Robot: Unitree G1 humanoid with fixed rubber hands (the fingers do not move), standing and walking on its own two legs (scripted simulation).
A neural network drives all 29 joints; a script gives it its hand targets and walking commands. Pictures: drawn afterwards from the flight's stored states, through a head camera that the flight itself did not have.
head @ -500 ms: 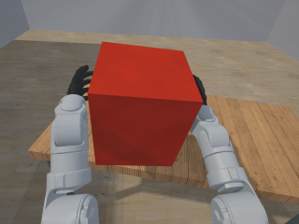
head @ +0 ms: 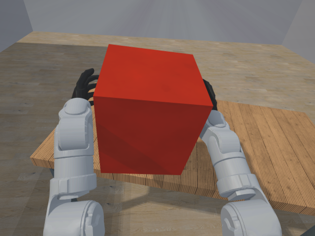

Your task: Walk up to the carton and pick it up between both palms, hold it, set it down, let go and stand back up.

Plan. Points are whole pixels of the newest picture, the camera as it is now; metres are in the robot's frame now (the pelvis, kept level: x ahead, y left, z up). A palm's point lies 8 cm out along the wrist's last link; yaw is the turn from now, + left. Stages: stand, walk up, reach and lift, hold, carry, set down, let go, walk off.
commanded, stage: hold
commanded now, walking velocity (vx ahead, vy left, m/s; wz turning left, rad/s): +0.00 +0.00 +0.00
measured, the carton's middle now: (146, 113) +0.38 +0.01 +0.18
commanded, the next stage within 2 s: none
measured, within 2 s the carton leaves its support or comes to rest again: neither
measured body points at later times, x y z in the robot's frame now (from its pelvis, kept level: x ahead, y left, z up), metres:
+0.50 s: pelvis +0.00 +0.00 +0.00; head -0.05 +0.03 +0.45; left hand +0.38 +0.16 +0.22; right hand +0.38 -0.15 +0.20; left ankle +0.03 +0.10 -0.75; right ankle +0.03 -0.08 -0.75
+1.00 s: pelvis +0.00 +0.00 +0.00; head -0.05 +0.03 +0.45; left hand +0.37 +0.16 +0.22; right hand +0.38 -0.15 +0.20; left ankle +0.03 +0.10 -0.75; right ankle +0.03 -0.08 -0.75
